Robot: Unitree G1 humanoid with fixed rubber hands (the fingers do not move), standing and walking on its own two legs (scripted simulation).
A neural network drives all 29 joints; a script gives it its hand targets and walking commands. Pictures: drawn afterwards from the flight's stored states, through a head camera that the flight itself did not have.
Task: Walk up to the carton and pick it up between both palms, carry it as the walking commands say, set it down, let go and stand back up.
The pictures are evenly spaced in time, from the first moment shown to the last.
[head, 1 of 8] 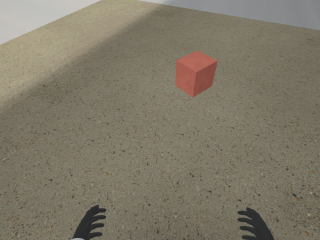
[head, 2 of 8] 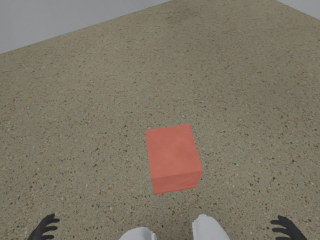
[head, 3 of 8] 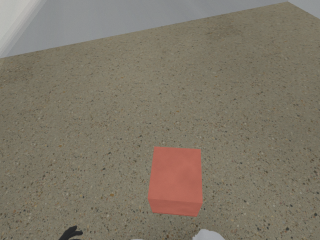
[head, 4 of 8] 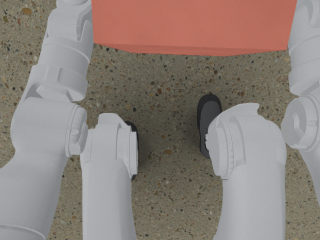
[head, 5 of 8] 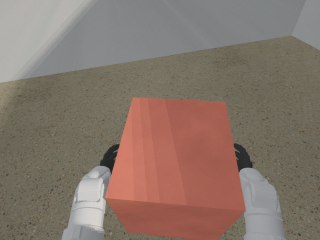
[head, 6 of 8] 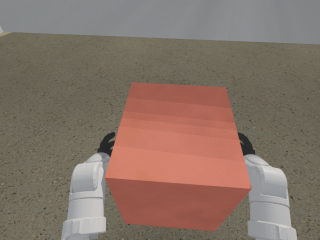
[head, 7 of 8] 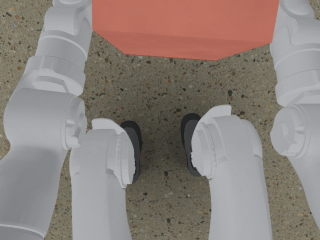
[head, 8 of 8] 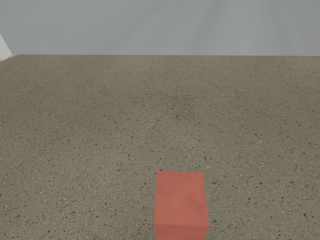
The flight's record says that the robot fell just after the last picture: no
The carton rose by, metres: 0.68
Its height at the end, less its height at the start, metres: +0.00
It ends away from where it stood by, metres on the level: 0.79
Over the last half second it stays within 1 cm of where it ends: yes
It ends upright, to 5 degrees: yes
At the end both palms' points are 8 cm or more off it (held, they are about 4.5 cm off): yes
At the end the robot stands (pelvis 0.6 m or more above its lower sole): yes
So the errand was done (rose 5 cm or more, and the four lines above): yes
